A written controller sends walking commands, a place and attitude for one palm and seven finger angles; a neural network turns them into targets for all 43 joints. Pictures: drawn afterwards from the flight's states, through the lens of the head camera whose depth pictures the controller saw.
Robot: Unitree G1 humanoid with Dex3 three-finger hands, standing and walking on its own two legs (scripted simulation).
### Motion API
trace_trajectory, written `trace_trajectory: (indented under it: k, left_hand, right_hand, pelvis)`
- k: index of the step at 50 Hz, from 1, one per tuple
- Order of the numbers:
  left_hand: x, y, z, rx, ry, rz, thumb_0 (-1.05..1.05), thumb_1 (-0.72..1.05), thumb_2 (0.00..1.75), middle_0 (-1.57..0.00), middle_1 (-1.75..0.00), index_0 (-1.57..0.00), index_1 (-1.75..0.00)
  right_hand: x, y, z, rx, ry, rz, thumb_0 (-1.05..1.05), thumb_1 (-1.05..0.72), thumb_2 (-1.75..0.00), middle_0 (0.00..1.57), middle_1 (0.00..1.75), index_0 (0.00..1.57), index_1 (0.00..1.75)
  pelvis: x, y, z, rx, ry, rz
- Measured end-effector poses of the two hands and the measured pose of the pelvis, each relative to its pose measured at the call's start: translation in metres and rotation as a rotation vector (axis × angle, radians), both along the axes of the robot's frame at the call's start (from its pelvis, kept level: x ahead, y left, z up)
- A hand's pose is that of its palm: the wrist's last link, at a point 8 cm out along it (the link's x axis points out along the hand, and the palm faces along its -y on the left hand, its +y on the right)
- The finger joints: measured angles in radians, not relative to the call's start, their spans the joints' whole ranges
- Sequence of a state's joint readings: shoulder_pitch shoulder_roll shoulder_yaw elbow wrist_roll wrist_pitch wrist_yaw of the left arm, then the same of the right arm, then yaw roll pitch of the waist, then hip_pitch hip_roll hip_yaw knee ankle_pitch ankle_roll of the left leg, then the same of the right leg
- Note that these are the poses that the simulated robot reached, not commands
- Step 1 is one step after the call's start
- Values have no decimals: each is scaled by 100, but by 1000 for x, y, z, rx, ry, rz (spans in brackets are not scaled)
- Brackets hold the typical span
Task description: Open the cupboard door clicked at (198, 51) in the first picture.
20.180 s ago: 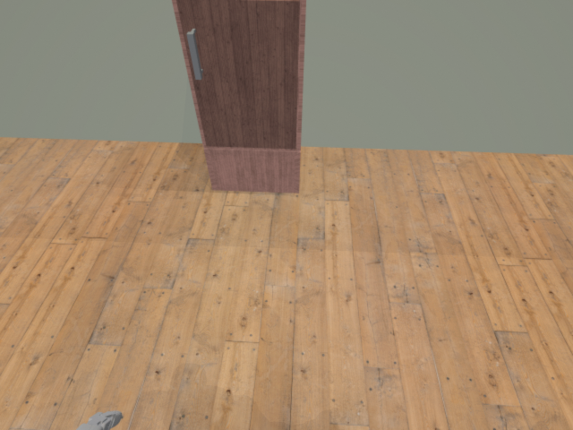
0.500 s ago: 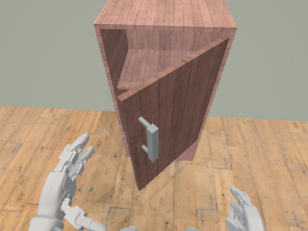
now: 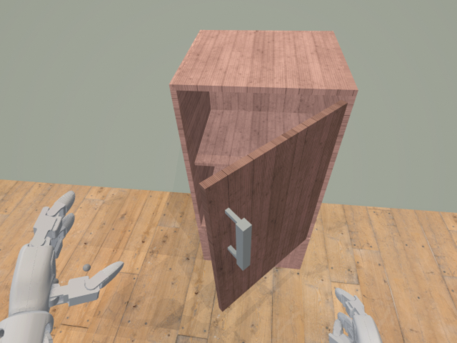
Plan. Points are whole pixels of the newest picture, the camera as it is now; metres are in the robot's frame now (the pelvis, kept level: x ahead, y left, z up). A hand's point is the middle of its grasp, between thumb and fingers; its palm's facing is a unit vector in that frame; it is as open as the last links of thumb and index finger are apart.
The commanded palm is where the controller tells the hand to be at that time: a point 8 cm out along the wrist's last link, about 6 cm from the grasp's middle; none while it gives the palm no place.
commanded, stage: draw the hand back to the body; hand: left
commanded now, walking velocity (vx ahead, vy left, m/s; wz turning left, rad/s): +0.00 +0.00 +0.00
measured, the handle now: (237, 239) +0.34 +0.03 -0.04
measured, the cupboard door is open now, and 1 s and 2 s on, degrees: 46 46 46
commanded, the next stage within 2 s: step back with the hand held close in 0.64 s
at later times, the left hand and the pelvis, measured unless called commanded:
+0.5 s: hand (57, 249) +0.19 +0.25 +0.16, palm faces +0.45 -0.80 -0.40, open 7.6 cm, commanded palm +0.14 +0.28 +0.18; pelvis +0.00 -0.02 +0.02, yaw -1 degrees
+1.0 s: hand (61, 257) +0.18 +0.24 +0.16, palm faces +0.36 -0.79 -0.49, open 7.4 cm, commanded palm +0.12 +0.28 +0.19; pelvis -0.02 -0.02 +0.02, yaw +0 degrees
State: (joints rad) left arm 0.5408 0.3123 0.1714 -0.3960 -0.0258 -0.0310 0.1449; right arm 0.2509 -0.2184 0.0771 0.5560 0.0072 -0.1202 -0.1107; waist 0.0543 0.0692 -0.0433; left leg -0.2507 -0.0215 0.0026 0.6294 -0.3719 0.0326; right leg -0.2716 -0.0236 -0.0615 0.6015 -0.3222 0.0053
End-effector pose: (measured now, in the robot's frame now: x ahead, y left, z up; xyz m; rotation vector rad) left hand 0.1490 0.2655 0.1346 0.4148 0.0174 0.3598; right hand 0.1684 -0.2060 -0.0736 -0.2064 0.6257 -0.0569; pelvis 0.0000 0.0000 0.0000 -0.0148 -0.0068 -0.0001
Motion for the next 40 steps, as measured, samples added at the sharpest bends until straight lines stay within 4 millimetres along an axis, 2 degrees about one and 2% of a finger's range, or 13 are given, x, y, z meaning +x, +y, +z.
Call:
trace_trajectory:
  k: [17, 27, 35, 40]
  left_hand:
    - [-2, 26, 69, 132, -199, 78, 1, 73, 83, -20, -30, -20, -30]
    - [-6, 13, 39, 44, -98, 78, 1, 87, 89, -21, -30, -20, -30]
    - [-12, 7, 56, 88, -157, 68, 1, 89, 90, -21, -30, -21, -30]
    - [-11, 8, 59, 98, -165, 73, 1, 89, 90, -21, -30, -21, -30]
  right_hand:
    - [16, -16, 15, -17, -2, 13, 1, -91, -90, 20, 30, 20, 30]
    - [1, -29, 11, -24, 47, -5, 1, -91, -90, 20, 30, 20, 30]
    - [-5, -35, 11, -22, 35, -16, 1, -91, -90, 20, 30, 20, 30]
    - [-7, -37, 10, -10, 35, -19, 1, -91, -90, 20, 30, 20, 30]
  pelvis:
    - [5, -8, 15, 5, -62, -9]
    - [-2, -17, 17, 7, -75, -12]
    - [-5, -23, 17, 5, -93, -10]
    - [-9, -25, 18, 4, -88, -8]
